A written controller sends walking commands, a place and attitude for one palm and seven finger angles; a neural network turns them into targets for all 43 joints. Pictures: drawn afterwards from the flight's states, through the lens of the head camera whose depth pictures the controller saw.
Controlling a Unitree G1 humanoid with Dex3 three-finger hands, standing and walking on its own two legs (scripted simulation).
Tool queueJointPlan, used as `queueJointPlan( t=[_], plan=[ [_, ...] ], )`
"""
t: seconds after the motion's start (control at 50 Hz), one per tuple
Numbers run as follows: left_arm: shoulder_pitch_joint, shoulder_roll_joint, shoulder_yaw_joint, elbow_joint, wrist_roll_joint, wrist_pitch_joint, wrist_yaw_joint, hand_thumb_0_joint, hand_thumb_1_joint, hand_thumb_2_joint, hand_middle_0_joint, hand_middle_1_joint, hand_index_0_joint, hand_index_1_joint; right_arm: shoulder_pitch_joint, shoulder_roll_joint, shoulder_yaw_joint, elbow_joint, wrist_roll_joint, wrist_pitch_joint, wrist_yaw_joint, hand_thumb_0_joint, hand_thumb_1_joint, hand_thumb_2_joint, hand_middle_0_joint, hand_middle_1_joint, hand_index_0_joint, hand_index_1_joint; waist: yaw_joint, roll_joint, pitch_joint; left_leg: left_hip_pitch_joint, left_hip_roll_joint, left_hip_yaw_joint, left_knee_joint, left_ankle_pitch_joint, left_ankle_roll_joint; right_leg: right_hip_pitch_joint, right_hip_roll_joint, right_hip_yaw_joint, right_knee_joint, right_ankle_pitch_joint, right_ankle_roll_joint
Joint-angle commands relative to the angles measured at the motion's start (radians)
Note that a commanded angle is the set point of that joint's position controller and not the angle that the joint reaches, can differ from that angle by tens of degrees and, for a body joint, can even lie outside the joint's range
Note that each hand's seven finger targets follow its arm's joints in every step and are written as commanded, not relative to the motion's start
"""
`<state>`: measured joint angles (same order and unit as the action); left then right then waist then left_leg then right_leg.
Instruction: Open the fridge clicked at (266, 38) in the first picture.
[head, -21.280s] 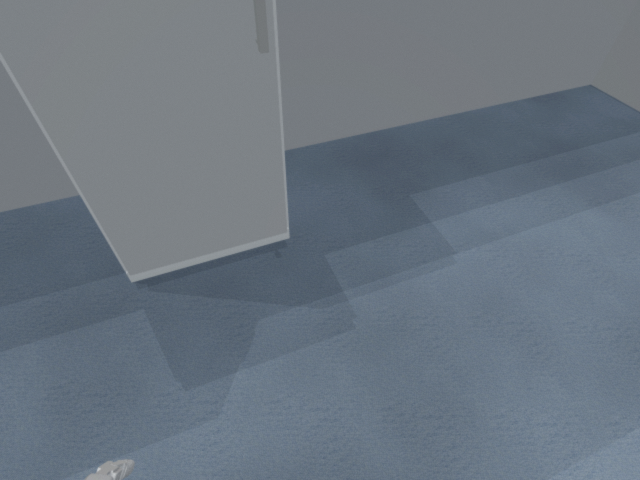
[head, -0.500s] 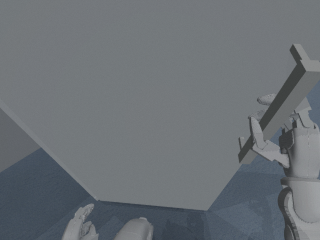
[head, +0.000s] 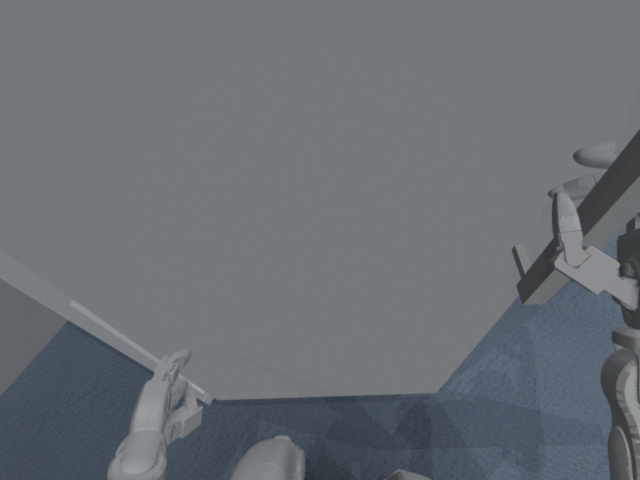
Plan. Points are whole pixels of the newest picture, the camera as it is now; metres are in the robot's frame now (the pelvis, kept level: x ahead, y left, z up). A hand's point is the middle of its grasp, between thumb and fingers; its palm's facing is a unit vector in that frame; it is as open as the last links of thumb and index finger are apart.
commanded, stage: walk backward, drawing the door open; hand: right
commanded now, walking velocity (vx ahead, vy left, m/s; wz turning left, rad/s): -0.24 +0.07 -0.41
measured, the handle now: (584, 199) +0.33 -0.19 +0.21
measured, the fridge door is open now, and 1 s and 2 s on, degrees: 62 69 70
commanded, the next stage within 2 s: stop walking and hold the door back in 0.20 s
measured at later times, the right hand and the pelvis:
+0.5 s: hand (595, 347) +0.21 -0.17 +0.20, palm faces +0.51 +0.81 -0.30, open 6.3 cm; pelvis -0.07 +0.12 +0.02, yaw -11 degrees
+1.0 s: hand (591, 321) +0.23 -0.17 +0.21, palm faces +0.40 +0.89 -0.22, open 6.0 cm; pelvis -0.14 +0.11 +0.01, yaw -11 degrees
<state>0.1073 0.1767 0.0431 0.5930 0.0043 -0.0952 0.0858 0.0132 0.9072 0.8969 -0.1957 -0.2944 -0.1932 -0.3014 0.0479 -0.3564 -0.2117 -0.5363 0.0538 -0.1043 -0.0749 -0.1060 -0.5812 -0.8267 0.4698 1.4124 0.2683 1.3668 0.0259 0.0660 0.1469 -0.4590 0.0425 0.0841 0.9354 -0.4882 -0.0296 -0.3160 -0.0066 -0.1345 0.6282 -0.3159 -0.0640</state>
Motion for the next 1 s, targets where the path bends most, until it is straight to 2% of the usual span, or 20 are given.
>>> queueJointPlan(
  t=[0.0,0.06,0.16,0.22,0.24,0.26,0.28,0.3,0.32,0.38,0.56,0.62,0.66,0.7,0.72,0.76,0.82,0.92,0.96,0.98],
  plan=[
    [-0.026,0.122,0.021,-0.11,-0.002,-0.072,-0.024,0.0,0.9,0.9,-0.2,-0.3,-0.2,-0.3,-0.285,-0.182,-0.151,-0.29,-0.041,-0.126,-0.028,0.0,-0.9,-0.9,0.45,1.4,0.45,1.4,-0.013,-0.338,-0.383,-0.195,-0.002,-0.118,0.198,0.016,-0.02,0.429,-0.363,0.422,-0.226,0.839,-0.055],
    [0.011,0.121,0.015,-0.096,-0.012,-0.067,-0.023,0.0,0.9,0.9,-0.2,-0.3,-0.2,-0.3,-0.253,-0.116,-0.102,-0.195,-0.023,-0.088,-0.033,0.0,-0.9,-0.9,0.45,1.4,0.45,1.4,-0.012,-0.342,-0.378,-0.04,-0.042,-0.057,0.087,0.121,-0.031,0.314,-0.263,0.264,-0.25,0.693,-0.036],
    [0.01,0.133,-0.007,-0.107,-0.015,-0.087,-0.006,0.0,0.9,0.9,-0.2,-0.3,-0.2,-0.3,-0.254,-0.133,-0.135,-0.109,0.009,-0.087,-0.052,0.0,-0.9,-0.9,0.45,1.4,0.45,1.4,-0.013,-0.352,-0.348,0.145,-0.065,-0.033,-0.127,0.034,-0.033,0.18,-0.286,0.288,-0.279,0.484,-0.068],
    [-0.005,0.136,-0.014,-0.108,-0.011,-0.09,-0.011,0.0,0.9,0.9,-0.2,-0.3,-0.2,-0.3,-0.25,-0.157,-0.17,-0.086,0.01,-0.098,-0.059,0.0,-0.9,-0.9,0.45,1.4,0.45,1.4,-0.041,-0.299,-0.352,0.347,-0.071,-0.017,-0.46,0.223,-0.038,0.092,-0.221,0.259,-0.162,0.359,-0.016],
    [-0.011,0.123,-0.018,-0.11,-0.014,-0.089,-0.013,0.0,0.9,0.9,-0.2,-0.3,-0.2,-0.3,-0.269,-0.187,-0.183,-0.091,0.003,-0.103,-0.056,0.0,-0.9,-0.9,0.45,1.4,0.45,1.4,-0.042,-0.192,-0.352,0.388,-0.022,-0.039,-0.606,0.354,-0.034,0.064,-0.151,0.222,-0.073,0.205,0.026],
    [-0.017,0.093,-0.026,-0.118,-0.017,-0.077,-0.012,0.0,0.9,0.9,-0.2,-0.3,-0.2,-0.3,-0.273,-0.262,-0.227,-0.077,-0.007,-0.104,-0.056,0.0,-0.9,-0.9,0.45,1.4,0.45,1.4,-0.036,0.107,-0.318,0.384,0.161,-0.199,-0.667,0.581,0.03,-0.048,-0.02,0.114,0.126,-0.136,0.089],
    [-0.05,0.09,-0.03,-0.138,-0.007,-0.065,-0.008,0.0,0.9,0.9,-0.2,-0.3,-0.2,-0.3,-0.254,-0.316,-0.265,-0.076,-0.012,-0.096,-0.055,0.0,-0.9,-0.9,0.45,1.4,0.45,1.4,-0.06,0.26,-0.323,0.285,0.343,-0.392,-0.671,0.674,0.134,-0.158,0.063,0.147,0.431,-0.319,0.097],
    [-0.025,0.107,-0.041,-0.096,0.01,-0.062,-0.005,0.0,0.9,0.9,-0.2,-0.3,-0.2,-0.3,-0.226,-0.27,-0.247,0.139,-0.015,-0.069,-0.067,0.0,-0.9,-0.9,0.45,1.4,0.45,1.4,-0.051,0.086,-0.299,0.271,0.417,-0.421,-0.648,0.793,0.191,-0.202,0.044,0.2,0.54,-0.312,0.098],
    [0.006,0.126,-0.01,-0.066,-0.008,-0.058,-0.009,0.0,0.9,0.9,-0.2,-0.3,-0.2,-0.3,-0.294,-0.296,-0.279,0.155,-0.011,-0.066,-0.078,0.0,-0.9,-0.9,0.45,1.4,0.45,1.4,-0.027,0.217,-0.381,0.381,0.399,-0.401,-0.586,0.826,0.174,-0.244,0.037,0.233,0.641,-0.286,0.11],
    [-0.053,0.13,-0.023,-0.046,-0.011,-0.037,0.017,0.0,0.9,0.9,-0.2,-0.3,-0.2,-0.3,-0.464,-0.335,-0.321,0.293,-0.018,-0.101,-0.085,0.0,-0.9,-0.9,0.45,1.4,0.45,1.4,-0.028,0.095,-0.37,0.42,0.325,-0.206,-0.516,0.924,0.134,-0.232,0.021,0.188,0.645,-0.136,0.123],
    [-0.031,0.179,-0.004,-0.066,-0.014,-0.003,0.003,0.0,0.9,0.9,-0.2,-0.3,-0.2,-0.3,-0.751,-0.311,-0.207,0.459,-0.02,-0.124,-0.06,0.0,-0.9,-0.9,0.45,1.4,0.45,1.4,-0.067,0.16,-0.378,0.39,0.329,-0.268,-0.668,0.348,0.136,-0.033,0.02,0.08,0.063,-0.154,0.07],
    [0.007,0.181,-0.005,-0.055,-0.016,0.002,0.001,0.0,0.9,0.9,-0.2,-0.3,-0.2,-0.3,-0.861,-0.256,-0.126,0.482,-0.017,-0.13,-0.053,0.0,-0.9,-0.9,0.45,1.4,0.45,1.4,-0.026,0.03,-0.433,0.321,0.212,-0.155,-0.562,0.213,0.072,0.193,0.036,0.019,-0.26,-0.004,0.049],
    [-0.005,0.235,0.014,-0.08,-0.018,-0.001,0.003,0.0,0.9,0.9,-0.2,-0.3,-0.2,-0.3,-0.976,-0.207,-0.081,0.479,-0.015,-0.147,-0.045,0.0,-0.9,-0.9,0.45,1.4,0.45,1.4,-0.033,-0.345,-0.387,0.086,0.0,0.014,-0.267,0.113,0.003,0.288,-0.237,0.323,-0.374,-0.012,-0.054],
    [-0.006,0.164,-0.009,-0.068,-0.029,-0.016,-0.002,0.0,0.9,0.9,-0.2,-0.3,-0.2,-0.3,-1.13,-0.137,0.021,0.461,-0.02,-0.152,-0.029,0.0,-0.9,-0.9,0.45,1.4,0.45,1.4,0.0,-0.464,-0.371,-0.126,-0.036,-0.024,0.046,-0.052,0.011,0.333,-0.389,0.536,-0.394,0.159,-0.159],
    [0.014,0.172,-0.01,-0.046,-0.032,-0.024,0.003,0.0,0.9,0.9,-0.2,-0.3,-0.2,-0.3,-1.173,-0.23,-0.038,0.537,-0.045,-0.149,-0.037,0.0,-0.9,-0.9,0.45,1.4,0.45,1.4,-0.009,-0.339,-0.331,-0.16,0.006,-0.086,0.069,0.007,0.019,0.329,-0.387,0.535,-0.351,0.239,-0.169],
    [0.057,0.198,0.003,-0.027,-0.041,-0.018,0.003,0.0,0.9,0.9,-0.2,-0.3,-0.2,-0.3,-1.104,-0.205,-0.022,0.646,-0.04,-0.117,-0.024,0.0,-0.9,-0.9,0.45,1.4,0.45,1.4,-0.019,-0.218,-0.337,-0.135,0.001,-0.062,-0.011,0.082,0.01,0.357,-0.326,0.378,-0.279,0.366,-0.143],
    [0.064,0.186,-0.017,-0.029,-0.039,-0.016,0.006,0.0,0.9,0.9,-0.2,-0.3,-0.2,-0.3,-1.126,-0.142,0.044,0.651,-0.024,-0.094,0.0,0.0,-0.9,-0.9,0.45,1.4,0.45,1.4,-0.012,-0.252,-0.363,-0.039,-0.029,-0.011,-0.127,0.116,0.01,0.351,-0.291,0.304,-0.273,0.405,-0.109],
    [0.043,0.184,-0.039,-0.028,-0.032,-0.01,0.01,0.0,0.9,0.9,-0.2,-0.3,-0.2,-0.3,-1.101,-0.226,-0.023,0.687,-0.018,-0.085,0.002,0.0,-0.9,-0.9,0.45,1.4,0.45,1.4,-0.028,-0.241,-0.399,0.238,-0.064,0.021,-0.437,0.202,0.017,0.232,-0.262,0.234,-0.175,0.36,-0.054],
    [0.038,0.181,-0.038,-0.02,-0.032,-0.005,0.01,0.0,0.9,0.9,-0.2,-0.3,-0.2,-0.3,-1.109,-0.272,-0.057,0.711,-0.024,-0.09,-0.003,0.0,-0.9,-0.9,0.45,1.4,0.45,1.4,-0.025,-0.134,-0.446,0.483,0.035,-0.099,-0.52,0.325,0.064,0.046,-0.201,0.157,-0.025,0.262,0.002],
    [0.051,0.162,-0.034,-0.027,-0.031,0.003,0.011,0.0,0.9,0.9,-0.2,-0.3,-0.2,-0.3,-1.097,-0.318,-0.091,0.714,-0.03,-0.091,-0.011,0.0,-0.9,-0.9,0.45,1.4,0.45,1.4,-0.015,0.024,-0.469,0.571,0.187,-0.284,-0.529,0.435,0.133,-0.084,-0.112,0.076,0.114,0.121,0.045]
  ],
)
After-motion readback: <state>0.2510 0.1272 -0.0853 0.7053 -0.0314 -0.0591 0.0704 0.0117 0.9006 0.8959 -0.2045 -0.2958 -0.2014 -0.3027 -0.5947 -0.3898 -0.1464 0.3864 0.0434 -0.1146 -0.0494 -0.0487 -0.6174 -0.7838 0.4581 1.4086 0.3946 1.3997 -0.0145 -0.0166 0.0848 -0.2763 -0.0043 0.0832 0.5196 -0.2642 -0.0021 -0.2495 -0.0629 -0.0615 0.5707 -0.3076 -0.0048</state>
